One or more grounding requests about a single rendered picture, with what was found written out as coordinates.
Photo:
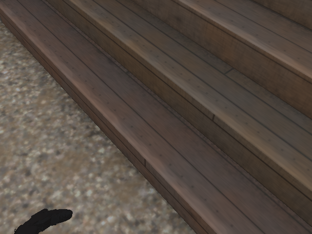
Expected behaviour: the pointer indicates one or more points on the robot left hand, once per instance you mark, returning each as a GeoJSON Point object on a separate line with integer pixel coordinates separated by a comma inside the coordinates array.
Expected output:
{"type": "Point", "coordinates": [44, 219]}

